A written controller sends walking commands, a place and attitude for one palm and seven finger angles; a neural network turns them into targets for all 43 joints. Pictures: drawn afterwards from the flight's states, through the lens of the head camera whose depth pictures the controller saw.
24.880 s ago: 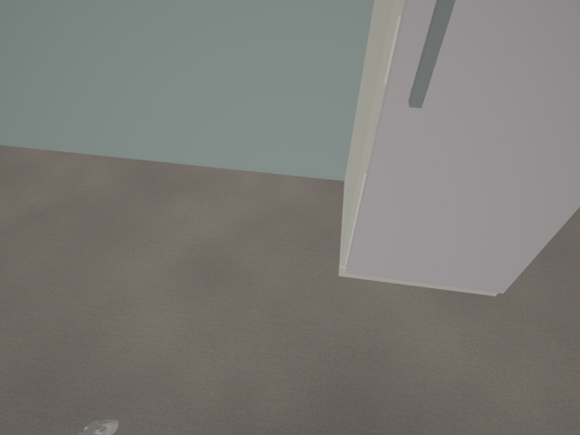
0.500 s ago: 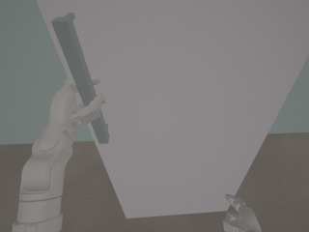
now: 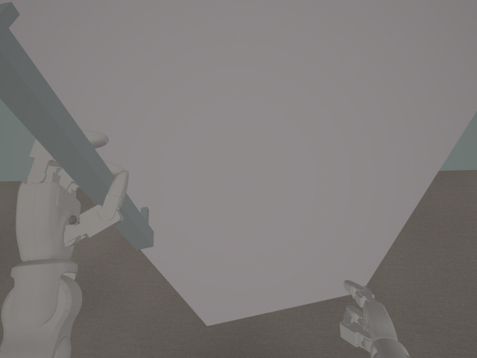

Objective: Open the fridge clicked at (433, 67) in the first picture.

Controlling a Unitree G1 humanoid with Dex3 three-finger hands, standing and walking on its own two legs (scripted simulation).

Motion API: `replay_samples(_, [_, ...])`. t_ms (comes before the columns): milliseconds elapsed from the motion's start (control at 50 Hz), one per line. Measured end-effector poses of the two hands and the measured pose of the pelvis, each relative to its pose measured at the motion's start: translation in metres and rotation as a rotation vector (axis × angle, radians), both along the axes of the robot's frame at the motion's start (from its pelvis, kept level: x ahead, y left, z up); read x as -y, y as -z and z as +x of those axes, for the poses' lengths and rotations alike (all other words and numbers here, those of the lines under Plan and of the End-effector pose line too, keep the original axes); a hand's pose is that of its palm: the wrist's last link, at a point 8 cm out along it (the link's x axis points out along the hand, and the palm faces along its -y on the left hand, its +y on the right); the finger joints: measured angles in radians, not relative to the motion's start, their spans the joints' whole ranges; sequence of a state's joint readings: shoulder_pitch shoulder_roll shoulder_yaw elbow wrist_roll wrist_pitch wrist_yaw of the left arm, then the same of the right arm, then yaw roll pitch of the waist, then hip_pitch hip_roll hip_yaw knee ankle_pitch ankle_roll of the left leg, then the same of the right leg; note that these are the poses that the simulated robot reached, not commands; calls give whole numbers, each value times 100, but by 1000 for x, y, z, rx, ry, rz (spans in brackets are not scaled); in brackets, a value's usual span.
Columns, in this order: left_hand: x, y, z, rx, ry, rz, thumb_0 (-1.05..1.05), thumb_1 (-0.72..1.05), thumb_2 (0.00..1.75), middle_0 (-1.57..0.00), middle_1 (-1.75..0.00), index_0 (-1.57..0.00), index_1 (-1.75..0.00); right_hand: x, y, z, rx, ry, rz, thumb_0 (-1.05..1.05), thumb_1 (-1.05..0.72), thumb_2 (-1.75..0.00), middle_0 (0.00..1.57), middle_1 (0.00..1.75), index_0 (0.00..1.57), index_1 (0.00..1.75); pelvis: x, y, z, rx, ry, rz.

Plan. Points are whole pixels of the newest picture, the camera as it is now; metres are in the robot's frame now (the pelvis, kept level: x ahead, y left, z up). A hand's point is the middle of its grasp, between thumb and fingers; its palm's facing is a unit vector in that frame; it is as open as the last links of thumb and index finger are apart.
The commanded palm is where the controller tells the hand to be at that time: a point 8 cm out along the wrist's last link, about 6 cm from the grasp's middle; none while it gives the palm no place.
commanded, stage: walk backward, drawing the door open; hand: left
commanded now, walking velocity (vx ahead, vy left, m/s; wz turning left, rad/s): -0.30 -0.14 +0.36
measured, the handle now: (95, 160) +0.30 +0.17 +0.25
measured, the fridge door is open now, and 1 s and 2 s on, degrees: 14 42 75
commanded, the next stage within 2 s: stop walking and hold the door back in 1.86 s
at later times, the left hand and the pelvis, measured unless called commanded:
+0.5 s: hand (119, 303) +0.15 +0.10 +0.21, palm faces +0.30 -0.91 -0.29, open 8.0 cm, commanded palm +0.10 +0.14 +0.22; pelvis -0.11 -0.10 +0.01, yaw +14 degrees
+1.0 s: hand out of the picture +0.04 +0.00 +0.22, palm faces +0.64 -0.74 -0.21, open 7.9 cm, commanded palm -0.02 +0.02 +0.20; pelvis -0.14 -0.28 -0.01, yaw +34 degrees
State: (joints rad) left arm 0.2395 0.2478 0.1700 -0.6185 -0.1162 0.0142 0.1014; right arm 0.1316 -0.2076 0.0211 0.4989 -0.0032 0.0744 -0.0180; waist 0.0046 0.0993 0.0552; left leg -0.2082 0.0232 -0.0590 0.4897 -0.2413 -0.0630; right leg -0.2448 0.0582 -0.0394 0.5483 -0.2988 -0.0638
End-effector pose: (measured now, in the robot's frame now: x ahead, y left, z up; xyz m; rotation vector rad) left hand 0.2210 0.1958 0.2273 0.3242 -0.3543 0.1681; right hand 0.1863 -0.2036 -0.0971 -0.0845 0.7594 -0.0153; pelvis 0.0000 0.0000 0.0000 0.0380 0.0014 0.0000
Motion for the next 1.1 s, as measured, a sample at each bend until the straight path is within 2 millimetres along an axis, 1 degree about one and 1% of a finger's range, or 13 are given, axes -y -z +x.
replay_samples(60, [6, 0, -11, -8, -34, 10, -16, 53, 77, -46, -140, -16, -139, 11, 10, -24, -81, 7, -1, 1, -90, -90, 20, 30, 20, 30, 13, -5, -10, -8, -23, 12])
replay_samples(180, [17, 2, -37, 21, -58, 9, -17, 53, 75, -46, -140, -16, -139, 38, 4, -63, -134, -3, -69, 2, -90, -90, 20, 30, 20, 30, 36, -11, -35, -28, -47, 54])
replay_samples(320, [31, 4, -71, 63, -57, 4, -19, 52, 69, -45, -140, -18, -134, 64, -9, -83, -75, -3, -135, 2, -90, -90, 20, 30, 20, 30, 52, -10, -67, -30, -116, 28])
replay_samples(380, [35, 7, -84, 92, -50, 27, -22, 54, 65, -44, -140, -15, -125, 70, -9, -89, 6, -9, -152, 2, -90, -90, 20, 30, 20, 30, 57, 2, -84, -28, -130, -18])
replay_samples(540, [57, 6, -121, 74, -97, 19, -20, 53, 67, -43, -139, -15, -122, 80, -5, -112, -72, -191, -102, 1, -90, -90, 20, 30, 20, 30, 114, -9, -117, 9, -258, -84])
replay_samples(620, [75, 8, -140, 99, -187, 22, -22, 51, 71, -47, -140, -15, -123, 102, 5, -109, -77, -264, -75, 1, -90, -90, 20, 30, 21, 30, 157, -1, -124, 6, -301, -89])
replay_samples(680, [92, 10, -154, 131, -287, 35, -24, 50, 75, -50, -140, -13, -125, 124, 22, -97, -55, -320, -45, 1, -90, -90, 20, 30, 21, 31, 195, 14, -126, 2, -340, -73])
replay_samples(720, [103, 10, -164, 129, -345, 29, -24, 51, 77, -52, -140, -12, -127, 142, 29, -90, -62, -337, -50, 1, -90, -90, 20, 30, 21, 31, 212, 13, -131, 28, -382, -85])
replay_samples(800, [125, 9, -185, 98, -408, 5, -20, 52, 80, -51, -140, -12, -129, 176, 20, -78, -68, -340, -105, 2, -90, -90, 20, 30, 20, 30, 237, 2, -134, 16, -430, -15])
replay_samples(860, [140, 8, -200, 99, -432, -10, -18, 52, 81, -49, -140, -13, -131, 192, 7, -68, -51, -373, -155, 2, -90, -90, 20, 30, 20, 30, 253, -4, -133, 1, -490, 6])
replay_samples(940, [158, 9, -218, 126, -436, -21, -17, 50, 80, -48, -140, -15, -132, 199, -6, -54, -10, -440, -217, 2, -91, -90, 20, 30, 20, 30, 273, -3, -134, -26, -568, -5])
replay_samples(1000, [170, 11, -230, 148, -449, -9, -20, 51, 75, -48, -140, -16, -127, 197, -9, -44, 52, -478, -226, 2, -90, -90, 20, 30, 20, 30, 284, 7, -139, -35, -597, -30])
replay_samples(1100, [191, 11, -247, 133, -496, -12, -19, 53, 71, -48, -139, -14, -123, 191, -15, -51, 42, -575, -150, 1, -91, -90, 20, 30, 20, 30, 321, -3, -141, 23, -681, -42])
